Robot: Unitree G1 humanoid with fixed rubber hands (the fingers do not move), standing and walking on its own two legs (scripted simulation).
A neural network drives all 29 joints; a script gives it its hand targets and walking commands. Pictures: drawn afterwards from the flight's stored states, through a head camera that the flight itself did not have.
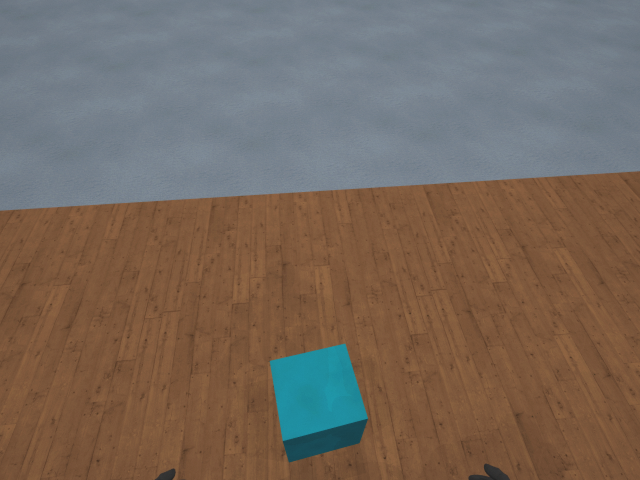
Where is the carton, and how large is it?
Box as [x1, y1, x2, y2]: [270, 344, 367, 461]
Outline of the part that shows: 345,344 270,361 282,439 289,461 359,442 367,417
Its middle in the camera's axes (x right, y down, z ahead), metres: -0.02 +0.46 +1.07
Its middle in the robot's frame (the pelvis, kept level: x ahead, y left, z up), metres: +0.40 +0.02 -0.64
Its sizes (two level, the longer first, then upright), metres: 0.210 0.200 0.250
